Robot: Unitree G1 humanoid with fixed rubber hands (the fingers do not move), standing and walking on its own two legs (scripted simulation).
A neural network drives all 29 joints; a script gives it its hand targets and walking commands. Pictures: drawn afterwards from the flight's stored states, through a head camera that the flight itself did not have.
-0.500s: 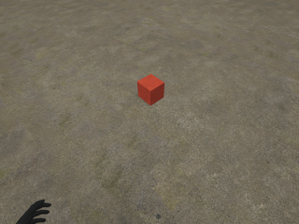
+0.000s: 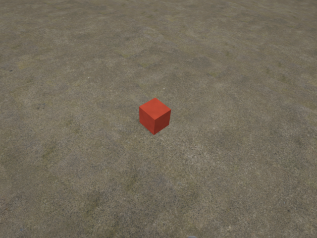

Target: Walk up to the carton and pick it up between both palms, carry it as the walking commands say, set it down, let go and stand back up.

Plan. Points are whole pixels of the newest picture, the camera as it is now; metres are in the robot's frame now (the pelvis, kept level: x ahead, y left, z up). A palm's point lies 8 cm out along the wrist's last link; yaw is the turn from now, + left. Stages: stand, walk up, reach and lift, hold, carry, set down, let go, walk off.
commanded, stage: walk up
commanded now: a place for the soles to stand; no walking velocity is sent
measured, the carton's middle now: (154, 116) +1.17 -0.01 -0.68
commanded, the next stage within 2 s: none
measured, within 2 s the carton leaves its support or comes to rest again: neither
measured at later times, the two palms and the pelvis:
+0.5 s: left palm (37, 201) +0.26 +0.33 -0.08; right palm (267, 175) +0.34 -0.35 -0.08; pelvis +0.22 -0.02 -0.01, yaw +2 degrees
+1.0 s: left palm (74, 122) +0.53 +0.31 -0.07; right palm (257, 145) +0.47 -0.38 -0.10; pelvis +0.42 -0.04 -0.02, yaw +1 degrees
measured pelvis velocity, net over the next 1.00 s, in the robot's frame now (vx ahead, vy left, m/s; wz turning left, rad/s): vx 0.42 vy -0.04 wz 0.02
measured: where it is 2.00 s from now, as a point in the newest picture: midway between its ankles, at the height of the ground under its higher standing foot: (156, 170)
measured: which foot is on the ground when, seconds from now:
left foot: down 0.00-0.16, up 0.18-0.52, down 0.54-0.90, up 0.92-1.00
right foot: up 0.00-0.14, down 0.16-0.54, up 0.56-0.88, down 0.90-1.00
